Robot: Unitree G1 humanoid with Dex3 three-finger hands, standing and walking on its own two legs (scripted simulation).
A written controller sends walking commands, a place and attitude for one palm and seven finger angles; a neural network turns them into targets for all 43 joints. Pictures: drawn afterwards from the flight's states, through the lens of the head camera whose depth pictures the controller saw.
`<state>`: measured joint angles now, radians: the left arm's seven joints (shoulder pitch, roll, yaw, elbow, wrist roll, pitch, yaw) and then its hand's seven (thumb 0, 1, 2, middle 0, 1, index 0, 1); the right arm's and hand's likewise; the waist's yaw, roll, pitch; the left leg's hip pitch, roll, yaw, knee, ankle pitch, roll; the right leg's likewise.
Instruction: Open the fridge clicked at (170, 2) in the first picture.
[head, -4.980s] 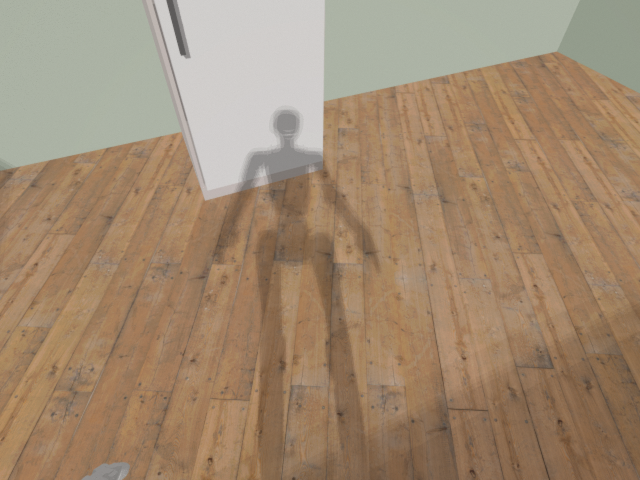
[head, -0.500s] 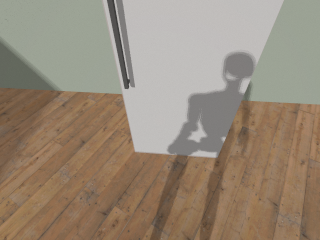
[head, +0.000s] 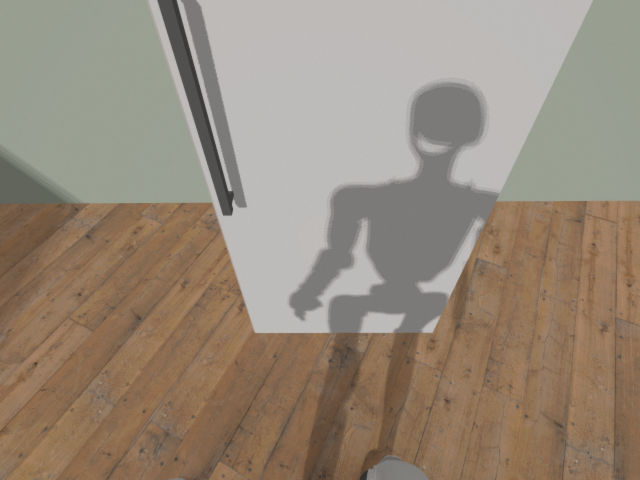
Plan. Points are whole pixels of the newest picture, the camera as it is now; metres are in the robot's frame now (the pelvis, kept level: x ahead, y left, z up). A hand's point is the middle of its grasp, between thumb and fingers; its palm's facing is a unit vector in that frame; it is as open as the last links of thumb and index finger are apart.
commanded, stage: take the last steps up to it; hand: left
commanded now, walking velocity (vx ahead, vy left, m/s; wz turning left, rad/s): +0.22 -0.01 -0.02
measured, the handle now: (206, 121) +0.59 +0.20 +0.13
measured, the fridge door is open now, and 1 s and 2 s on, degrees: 0 0 0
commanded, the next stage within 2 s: come to a stop and stand still in 0.22 s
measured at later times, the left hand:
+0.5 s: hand out of the picture +0.14 +0.18 -0.18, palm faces +0.07 -0.99 -0.16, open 7.3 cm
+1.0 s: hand out of the picture +0.14 +0.15 -0.15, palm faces -0.01 -0.97 -0.25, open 7.4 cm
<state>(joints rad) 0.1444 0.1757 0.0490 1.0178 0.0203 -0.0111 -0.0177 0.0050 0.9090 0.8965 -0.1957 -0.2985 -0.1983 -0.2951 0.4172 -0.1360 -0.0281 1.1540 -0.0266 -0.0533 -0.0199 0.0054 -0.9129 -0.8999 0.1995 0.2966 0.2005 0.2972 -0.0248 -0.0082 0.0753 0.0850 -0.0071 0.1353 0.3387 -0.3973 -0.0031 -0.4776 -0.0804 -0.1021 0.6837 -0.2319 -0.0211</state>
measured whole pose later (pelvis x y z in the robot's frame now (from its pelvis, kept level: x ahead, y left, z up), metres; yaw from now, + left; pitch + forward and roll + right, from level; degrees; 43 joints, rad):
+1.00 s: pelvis +0.10 -0.04 +0.01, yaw -4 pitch -1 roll +2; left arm 0.27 0.15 0.02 1.04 0.03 0.01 0.02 0.00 0.91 0.90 -0.20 -0.30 -0.20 -0.30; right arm 0.22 -0.22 -0.06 1.06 -0.02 0.05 0.01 0.01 -0.91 -0.90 0.20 0.30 0.20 0.30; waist 0.02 0.03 0.01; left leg -0.38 0.03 0.04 0.76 -0.35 -0.02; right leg -0.21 -0.06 -0.02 0.49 -0.27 0.01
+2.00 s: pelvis +0.10 +0.00 +0.01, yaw -3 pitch -1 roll +1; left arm 0.25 0.16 -0.01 1.08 0.02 0.00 0.03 0.00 0.91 0.90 -0.20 -0.30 -0.20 -0.30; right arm 0.28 -0.17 0.01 1.08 -0.01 -0.02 -0.02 0.01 -0.91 -0.90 0.20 0.30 0.20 0.30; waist 0.00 0.01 0.05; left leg -0.13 0.00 0.10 0.46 -0.30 0.02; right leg -0.21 -0.10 -0.01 0.50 -0.26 0.07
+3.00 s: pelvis +0.09 -0.03 +0.01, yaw -1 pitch -1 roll +0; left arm 0.27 0.15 0.01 1.08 0.02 0.00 0.03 0.00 0.91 0.90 -0.20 -0.30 -0.20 -0.30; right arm 0.31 -0.15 0.00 1.10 -0.02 0.01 -0.01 0.01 -0.91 -0.90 0.20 0.30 0.20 0.30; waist 0.01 0.00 0.05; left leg -0.19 0.04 0.06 0.51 -0.30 -0.01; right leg -0.24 -0.06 -0.06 0.52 -0.26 0.02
